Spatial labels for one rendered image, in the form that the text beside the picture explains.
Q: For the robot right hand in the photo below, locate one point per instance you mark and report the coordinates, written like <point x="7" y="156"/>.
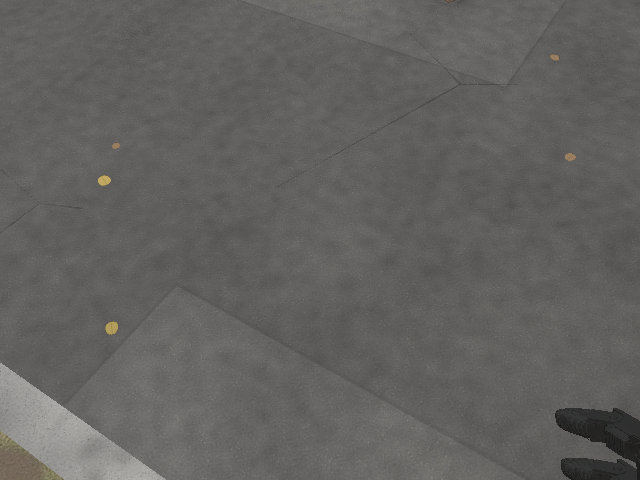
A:
<point x="619" y="430"/>

